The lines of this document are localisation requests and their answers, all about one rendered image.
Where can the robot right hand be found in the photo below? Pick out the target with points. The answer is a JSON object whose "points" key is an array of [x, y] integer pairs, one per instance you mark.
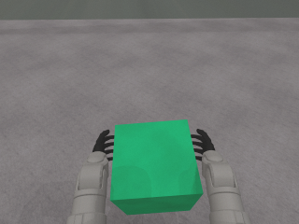
{"points": [[205, 143]]}

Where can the carton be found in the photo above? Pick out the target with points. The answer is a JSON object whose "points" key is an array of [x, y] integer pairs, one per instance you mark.
{"points": [[154, 169]]}

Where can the robot left hand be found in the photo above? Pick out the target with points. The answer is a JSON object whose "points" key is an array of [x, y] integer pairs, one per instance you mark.
{"points": [[100, 144]]}

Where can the robot right forearm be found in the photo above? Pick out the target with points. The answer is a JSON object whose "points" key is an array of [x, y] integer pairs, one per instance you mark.
{"points": [[222, 189]]}

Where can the robot left forearm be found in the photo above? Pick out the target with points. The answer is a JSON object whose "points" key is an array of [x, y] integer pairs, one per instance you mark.
{"points": [[89, 200]]}

